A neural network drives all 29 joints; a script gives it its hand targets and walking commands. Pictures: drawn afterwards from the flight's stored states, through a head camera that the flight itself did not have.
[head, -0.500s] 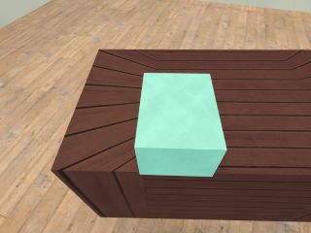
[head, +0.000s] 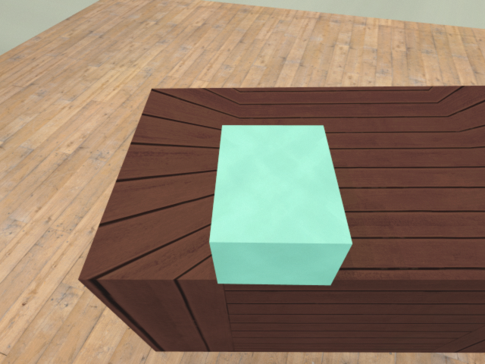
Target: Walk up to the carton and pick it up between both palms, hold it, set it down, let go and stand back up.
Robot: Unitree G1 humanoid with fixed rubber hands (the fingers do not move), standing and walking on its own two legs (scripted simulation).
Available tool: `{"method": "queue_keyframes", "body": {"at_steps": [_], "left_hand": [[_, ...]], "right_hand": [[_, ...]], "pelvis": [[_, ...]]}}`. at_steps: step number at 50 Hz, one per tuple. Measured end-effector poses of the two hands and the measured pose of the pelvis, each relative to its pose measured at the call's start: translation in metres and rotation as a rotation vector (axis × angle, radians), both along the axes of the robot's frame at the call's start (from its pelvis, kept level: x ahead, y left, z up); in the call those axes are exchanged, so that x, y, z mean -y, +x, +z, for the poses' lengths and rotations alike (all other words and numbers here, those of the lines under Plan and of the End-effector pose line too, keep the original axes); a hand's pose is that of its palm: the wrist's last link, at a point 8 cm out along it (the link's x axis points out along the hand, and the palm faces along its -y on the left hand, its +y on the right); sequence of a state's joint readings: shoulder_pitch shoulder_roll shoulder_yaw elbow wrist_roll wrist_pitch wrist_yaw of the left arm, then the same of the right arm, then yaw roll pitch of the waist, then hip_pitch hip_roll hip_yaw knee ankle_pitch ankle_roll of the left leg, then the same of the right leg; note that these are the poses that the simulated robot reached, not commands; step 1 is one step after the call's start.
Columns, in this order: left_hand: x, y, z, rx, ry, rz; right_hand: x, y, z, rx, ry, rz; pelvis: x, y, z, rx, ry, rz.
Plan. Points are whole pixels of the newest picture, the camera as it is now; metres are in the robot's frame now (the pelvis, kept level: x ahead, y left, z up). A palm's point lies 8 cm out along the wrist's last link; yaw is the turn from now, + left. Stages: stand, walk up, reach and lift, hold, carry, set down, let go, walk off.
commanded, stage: stand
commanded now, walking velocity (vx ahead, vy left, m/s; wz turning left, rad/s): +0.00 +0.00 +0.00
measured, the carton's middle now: (273, 200) +0.44 -0.04 -0.03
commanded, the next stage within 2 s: walk up in 0.84 s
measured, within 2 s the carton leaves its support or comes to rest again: neither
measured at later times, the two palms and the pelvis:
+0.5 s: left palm out of the picture -0.03 +0.20 -0.15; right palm out of the picture -0.03 -0.21 -0.15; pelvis +0.00 +0.00 +0.00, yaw +0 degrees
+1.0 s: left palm out of the picture -0.04 +0.19 -0.15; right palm out of the picture -0.04 -0.20 -0.14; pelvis +0.00 +0.00 +0.00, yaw +0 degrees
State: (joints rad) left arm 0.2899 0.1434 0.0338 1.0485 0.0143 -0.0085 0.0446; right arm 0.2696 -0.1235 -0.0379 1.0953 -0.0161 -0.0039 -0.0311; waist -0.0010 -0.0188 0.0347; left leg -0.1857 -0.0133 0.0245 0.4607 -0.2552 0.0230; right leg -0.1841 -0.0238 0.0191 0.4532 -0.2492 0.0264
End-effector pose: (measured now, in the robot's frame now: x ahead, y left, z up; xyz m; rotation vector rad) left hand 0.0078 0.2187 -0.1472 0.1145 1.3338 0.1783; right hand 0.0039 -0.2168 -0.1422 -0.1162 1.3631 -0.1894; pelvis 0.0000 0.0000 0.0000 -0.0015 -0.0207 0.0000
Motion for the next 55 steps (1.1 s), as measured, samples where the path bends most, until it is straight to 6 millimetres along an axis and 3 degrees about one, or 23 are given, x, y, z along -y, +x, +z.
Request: {"method": "queue_keyframes", "body": {"at_steps": [24,37,45,55], "left_hand": [[0.016,-0.036,-0.003,-0.115,-0.035,0.014],[0.025,-0.049,-0.004,-0.151,-0.049,0.009],[0.029,-0.049,-0.005,-0.157,-0.058,0.009],[0.015,-0.037,-0.004,-0.127,-0.036,-0.005]], "right_hand": [[-0.011,-0.034,-0.003,-0.116,0.029,-0.008],[-0.008,-0.034,-0.003,-0.103,0.027,-0.014],[-0.015,-0.039,-0.003,-0.114,0.041,-0.016],[-0.013,-0.043,-0.002,-0.116,0.026,-0.01]], "pelvis": [[0.002,-0.002,0.001,0.008,0.002,-0.001],[0.004,-0.003,0.001,0.009,0.001,0.0],[0.003,-0.006,0.002,-0.001,0.0,0.002],[0.002,-0.003,0.001,-0.009,0.001,-0.014]]}}
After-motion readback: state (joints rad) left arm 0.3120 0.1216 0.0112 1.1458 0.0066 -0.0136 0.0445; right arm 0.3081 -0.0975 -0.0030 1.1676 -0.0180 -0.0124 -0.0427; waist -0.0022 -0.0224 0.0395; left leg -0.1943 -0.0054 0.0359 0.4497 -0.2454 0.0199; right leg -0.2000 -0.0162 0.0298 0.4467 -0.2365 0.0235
